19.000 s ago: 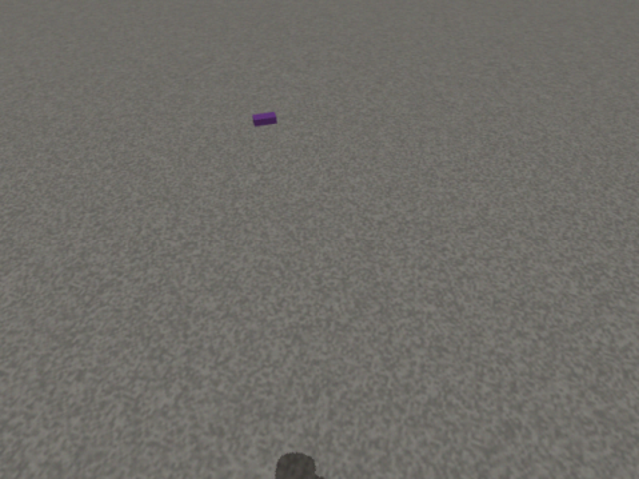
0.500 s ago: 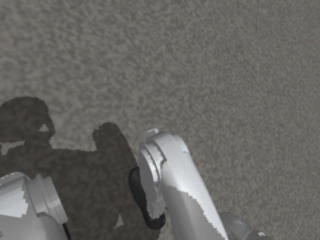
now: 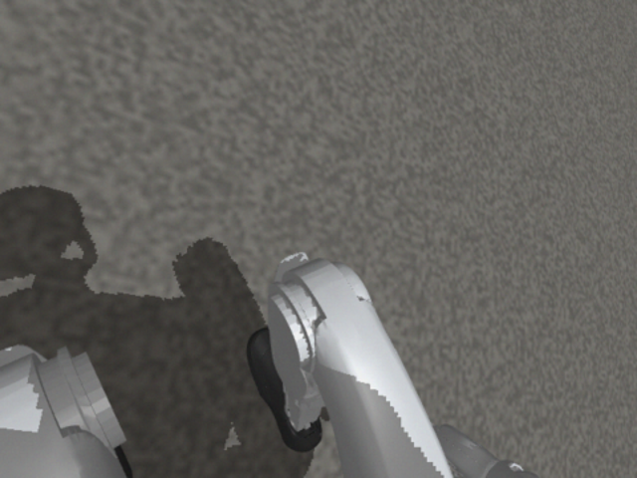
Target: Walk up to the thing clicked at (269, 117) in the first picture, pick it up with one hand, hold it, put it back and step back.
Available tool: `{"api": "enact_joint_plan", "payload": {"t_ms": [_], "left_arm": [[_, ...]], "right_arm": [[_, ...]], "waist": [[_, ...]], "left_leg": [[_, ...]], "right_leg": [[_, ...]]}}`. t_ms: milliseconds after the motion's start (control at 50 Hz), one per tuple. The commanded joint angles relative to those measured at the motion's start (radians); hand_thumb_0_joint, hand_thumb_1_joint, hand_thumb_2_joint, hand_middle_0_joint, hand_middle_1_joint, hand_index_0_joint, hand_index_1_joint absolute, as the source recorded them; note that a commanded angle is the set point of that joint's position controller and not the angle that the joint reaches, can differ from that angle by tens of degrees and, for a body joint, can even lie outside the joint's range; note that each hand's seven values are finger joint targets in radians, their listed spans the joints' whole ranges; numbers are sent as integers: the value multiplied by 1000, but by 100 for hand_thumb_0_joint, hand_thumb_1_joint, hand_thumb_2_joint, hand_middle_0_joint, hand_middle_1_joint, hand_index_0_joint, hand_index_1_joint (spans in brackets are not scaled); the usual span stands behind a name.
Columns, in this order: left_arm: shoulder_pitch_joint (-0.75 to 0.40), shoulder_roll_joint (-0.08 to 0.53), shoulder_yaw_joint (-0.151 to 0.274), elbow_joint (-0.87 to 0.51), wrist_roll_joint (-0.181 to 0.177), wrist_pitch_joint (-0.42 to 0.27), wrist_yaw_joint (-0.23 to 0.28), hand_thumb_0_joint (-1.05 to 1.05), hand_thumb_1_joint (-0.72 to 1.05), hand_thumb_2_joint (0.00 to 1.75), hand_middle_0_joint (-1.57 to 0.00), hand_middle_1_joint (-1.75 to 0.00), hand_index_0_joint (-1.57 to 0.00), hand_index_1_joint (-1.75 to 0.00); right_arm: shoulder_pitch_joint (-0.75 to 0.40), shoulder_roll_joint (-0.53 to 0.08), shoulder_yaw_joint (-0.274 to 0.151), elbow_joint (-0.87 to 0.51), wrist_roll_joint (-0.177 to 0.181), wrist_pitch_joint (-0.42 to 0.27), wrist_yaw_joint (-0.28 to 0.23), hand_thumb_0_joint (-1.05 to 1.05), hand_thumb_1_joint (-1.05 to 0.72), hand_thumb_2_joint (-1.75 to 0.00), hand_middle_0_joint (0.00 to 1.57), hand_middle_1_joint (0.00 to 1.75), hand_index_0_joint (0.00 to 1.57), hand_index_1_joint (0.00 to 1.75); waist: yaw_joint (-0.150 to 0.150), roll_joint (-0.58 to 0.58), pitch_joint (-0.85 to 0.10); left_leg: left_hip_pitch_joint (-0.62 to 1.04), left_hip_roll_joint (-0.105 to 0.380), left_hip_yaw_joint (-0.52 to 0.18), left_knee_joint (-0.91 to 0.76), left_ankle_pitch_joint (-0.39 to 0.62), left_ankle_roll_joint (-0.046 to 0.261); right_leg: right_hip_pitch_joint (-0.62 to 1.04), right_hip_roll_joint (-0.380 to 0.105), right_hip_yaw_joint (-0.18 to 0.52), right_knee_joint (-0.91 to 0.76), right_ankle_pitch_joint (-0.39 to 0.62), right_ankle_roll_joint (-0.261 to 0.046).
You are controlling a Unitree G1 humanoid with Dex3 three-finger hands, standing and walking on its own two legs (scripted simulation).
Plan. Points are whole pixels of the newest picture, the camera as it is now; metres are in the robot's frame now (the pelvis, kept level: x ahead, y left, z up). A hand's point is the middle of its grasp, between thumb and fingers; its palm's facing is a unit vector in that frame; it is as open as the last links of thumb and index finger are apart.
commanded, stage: close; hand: left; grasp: from above
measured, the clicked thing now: out of the picture +0.43 +0.33 -0.28
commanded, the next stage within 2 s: settle in 1.20 s
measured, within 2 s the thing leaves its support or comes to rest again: leaves its support in 1.56 s
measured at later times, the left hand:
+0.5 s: hand out of the picture +0.42 +0.33 -0.26, palm faces -0.44 -0.17 -0.88, open 10.7 cm
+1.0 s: hand out of the picture +0.42 +0.33 -0.25, palm faces -0.43 -0.17 -0.89, open 9.1 cm
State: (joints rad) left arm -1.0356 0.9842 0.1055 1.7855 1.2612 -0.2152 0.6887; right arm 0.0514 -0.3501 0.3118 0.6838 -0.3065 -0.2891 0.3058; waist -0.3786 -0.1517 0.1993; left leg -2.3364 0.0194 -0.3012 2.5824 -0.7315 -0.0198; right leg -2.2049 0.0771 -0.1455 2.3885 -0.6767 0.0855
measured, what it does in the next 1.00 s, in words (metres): stands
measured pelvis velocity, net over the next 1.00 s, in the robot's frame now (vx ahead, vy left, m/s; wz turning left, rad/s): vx -0.01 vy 0.00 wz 0.00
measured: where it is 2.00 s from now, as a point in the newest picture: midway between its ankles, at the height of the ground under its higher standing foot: (213, 458)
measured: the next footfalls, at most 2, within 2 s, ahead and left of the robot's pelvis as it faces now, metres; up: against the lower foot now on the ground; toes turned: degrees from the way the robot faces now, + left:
none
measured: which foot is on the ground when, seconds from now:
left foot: down 0.00-1.00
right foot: down 0.00-1.00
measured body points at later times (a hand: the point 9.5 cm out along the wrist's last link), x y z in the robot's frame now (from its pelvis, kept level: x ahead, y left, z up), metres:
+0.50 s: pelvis +0.00 +0.00 +0.00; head +0.27 +0.14 +0.33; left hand +0.44 +0.33 -0.21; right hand +0.07 -0.25 -0.05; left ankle +0.06 +0.13 -0.26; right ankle +0.12 -0.13 -0.26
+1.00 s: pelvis -0.01 +0.00 +0.01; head +0.26 +0.14 +0.34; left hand +0.44 +0.33 -0.20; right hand +0.07 -0.25 -0.05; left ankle +0.06 +0.13 -0.26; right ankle +0.12 -0.13 -0.26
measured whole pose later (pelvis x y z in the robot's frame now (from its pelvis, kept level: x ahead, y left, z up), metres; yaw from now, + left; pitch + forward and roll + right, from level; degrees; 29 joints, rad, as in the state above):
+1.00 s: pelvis -0.01 +0.00 +0.01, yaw +0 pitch +26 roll -15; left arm -1.03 1.00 0.08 1.78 1.24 -0.22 0.68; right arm 0.06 -0.35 0.33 0.65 -0.31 -0.25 0.27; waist -0.37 -0.15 0.19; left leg -2.33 0.02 -0.30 2.56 -0.71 -0.02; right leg -2.20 0.08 -0.15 2.36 -0.66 0.08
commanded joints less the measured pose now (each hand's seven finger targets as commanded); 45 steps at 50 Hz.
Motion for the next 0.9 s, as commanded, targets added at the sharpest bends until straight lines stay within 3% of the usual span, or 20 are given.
{"api": "enact_joint_plan", "payload": {"t_ms": [0,160,200,280,340,400,540,580,700,800,880], "left_arm": [[-221,220,15,-93,-9,4,32,0,-19,71,-31,-81,-33,-80],[-200,214,3,-69,-21,-1,7,0,-7,62,-38,-76,-41,-73],[-213,220,0,-93,-27,-8,1,0,-5,61,-40,-75,-42,-72],[-214,187,-26,-89,-26,-13,-7,0,0,57,-43,-72,-46,-69],[-231,221,-1,-122,-24,-18,0,0,4,55,-46,-69,-49,-66],[-198,180,-28,-77,-13,-20,-5,0,7,52,-48,-68,-51,-65],[-194,189,-17,-69,-19,-21,12,0,17,48,-56,-64,-60,-61],[-192,180,-31,-57,-16,-21,8,0,18,45,-57,-63,-61,-59],[-186,189,-31,-71,-22,-15,10,0,32,48,-68,-60,-71,-57],[-180,190,-16,-83,-24,-12,9,0,38,42,-73,-55,-76,-51],[-194,170,-41,-62,-25,-15,5,0,41,38,-75,-53,-79,-49]], "right_arm": [[173,-339,-99,20,12,1,-12,0,-89,-90,20,30,20,30],[179,-337,-92,4,11,9,-21,0,-89,-90,20,30,20,30],[173,-342,-102,3,21,10,-29,0,-89,-90,20,30,20,30],[169,-330,-94,7,21,10,-27,0,-89,-90,20,30,20,30],[180,-342,-101,8,22,18,-30,0,-89,-90,20,30,20,30],[171,-329,-91,7,17,25,-29,0,-89,-90,20,30,20,30],[183,-334,-83,-6,13,32,-33,0,-89,-90,20,30,20,30],[177,-330,-77,-10,8,30,-34,0,-89,-90,20,30,20,30],[161,-330,-79,-10,10,36,-45,0,-89,-90,20,30,20,30],[176,-333,-79,-12,10,40,-42,0,-89,-90,20,30,20,30],[163,-331,-77,-18,8,40,-47,0,-89,-90,20,30,20,30]], "waist": [[-50,547,-647],[-63,488,-610],[-54,485,-613],[-60,506,-617],[-44,531,-650],[-55,526,-610],[-57,500,-610],[-66,495,-589],[-53,503,-599],[-47,521,-619],[-66,478,-560]], "left_leg": [[493,37,123,-274,235,12],[444,33,135,-271,192,24],[446,34,135,-272,183,23],[482,38,121,-278,203,15],[497,39,110,-301,220,10],[481,40,111,-299,220,8],[463,37,115,-297,220,14],[463,38,116,-296,198,14],[467,40,109,-310,181,10],[481,40,110,-306,224,9],[437,38,115,-302,153,15]], "right_leg": [[340,27,-147,-183,288,-90],[348,30,-139,-216,256,-86],[342,26,-133,-216,243,-86],[332,24,-146,-196,262,-87],[338,25,-147,-200,268,-92],[325,27,-151,-192,270,-92],[337,31,-153,-209,273,-90],[332,29,-152,-209,258,-89],[333,30,-148,-212,242,-91],[335,31,-154,-207,273,-90],[315,27,-149,-222,223,-88]]}}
